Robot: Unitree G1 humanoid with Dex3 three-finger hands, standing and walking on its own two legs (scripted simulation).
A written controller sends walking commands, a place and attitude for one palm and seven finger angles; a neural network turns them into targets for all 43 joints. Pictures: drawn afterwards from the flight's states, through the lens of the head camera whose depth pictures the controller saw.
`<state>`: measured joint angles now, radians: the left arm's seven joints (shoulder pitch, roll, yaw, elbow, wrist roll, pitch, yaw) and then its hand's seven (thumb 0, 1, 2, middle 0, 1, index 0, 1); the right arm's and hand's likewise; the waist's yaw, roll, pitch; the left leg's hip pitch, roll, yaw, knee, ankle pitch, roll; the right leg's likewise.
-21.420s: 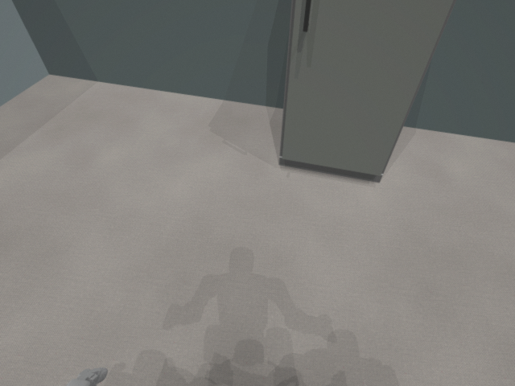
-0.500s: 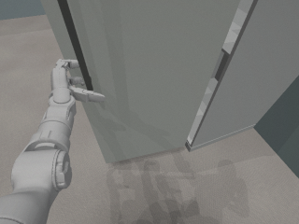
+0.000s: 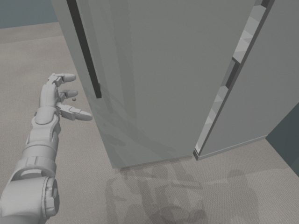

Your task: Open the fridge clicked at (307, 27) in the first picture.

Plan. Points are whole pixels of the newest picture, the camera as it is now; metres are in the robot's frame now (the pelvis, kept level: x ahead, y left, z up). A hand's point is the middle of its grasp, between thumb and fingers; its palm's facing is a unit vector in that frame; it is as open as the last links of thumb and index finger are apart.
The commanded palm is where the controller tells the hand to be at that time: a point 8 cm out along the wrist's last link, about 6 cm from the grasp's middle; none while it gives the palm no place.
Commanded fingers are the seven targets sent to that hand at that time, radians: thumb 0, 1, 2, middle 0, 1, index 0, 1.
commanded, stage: slip the hand off the handle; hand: left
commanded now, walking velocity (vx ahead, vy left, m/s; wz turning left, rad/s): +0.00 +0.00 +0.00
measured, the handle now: (78, 21) +0.52 +0.18 +0.28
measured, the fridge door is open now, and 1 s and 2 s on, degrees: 82 82 82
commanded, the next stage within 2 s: draw the hand back to the body in 0.50 s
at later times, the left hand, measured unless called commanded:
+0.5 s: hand (69, 129) +0.33 +0.21 +0.10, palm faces +0.23 -0.96 -0.18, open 14.7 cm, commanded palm +0.29 +0.24 +0.12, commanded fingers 0.00 -0.55 0.20 -0.25 -1.15 -0.25 -1.15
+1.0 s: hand (46, 144) +0.27 +0.23 +0.13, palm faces +0.21 -0.98 -0.02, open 14.7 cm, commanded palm +0.24 +0.26 +0.15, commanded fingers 0.00 -0.55 0.20 -0.25 -1.15 -0.25 -1.15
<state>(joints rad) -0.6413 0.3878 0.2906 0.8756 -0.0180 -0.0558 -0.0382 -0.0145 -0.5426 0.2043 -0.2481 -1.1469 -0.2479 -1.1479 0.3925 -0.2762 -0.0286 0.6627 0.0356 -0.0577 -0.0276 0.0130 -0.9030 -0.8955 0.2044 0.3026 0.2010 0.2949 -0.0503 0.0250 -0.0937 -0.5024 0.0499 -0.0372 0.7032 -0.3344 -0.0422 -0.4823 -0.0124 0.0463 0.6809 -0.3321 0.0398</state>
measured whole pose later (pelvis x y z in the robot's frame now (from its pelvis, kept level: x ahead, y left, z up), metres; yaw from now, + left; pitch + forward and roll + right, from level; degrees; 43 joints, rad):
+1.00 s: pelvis -0.01 -0.01 +0.00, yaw +2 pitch +0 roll +0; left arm -0.01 0.29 0.31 0.12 -0.27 0.02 -0.18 -0.02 -0.55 0.20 -0.25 -1.15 -0.25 -1.15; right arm 0.29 -0.25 0.03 0.64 0.04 -0.18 -0.11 0.02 -0.90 -0.90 0.21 0.30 0.20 0.30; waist 0.03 0.03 -0.06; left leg -0.35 0.04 -0.06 0.67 -0.32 -0.06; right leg -0.33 -0.02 0.02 0.68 -0.35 0.03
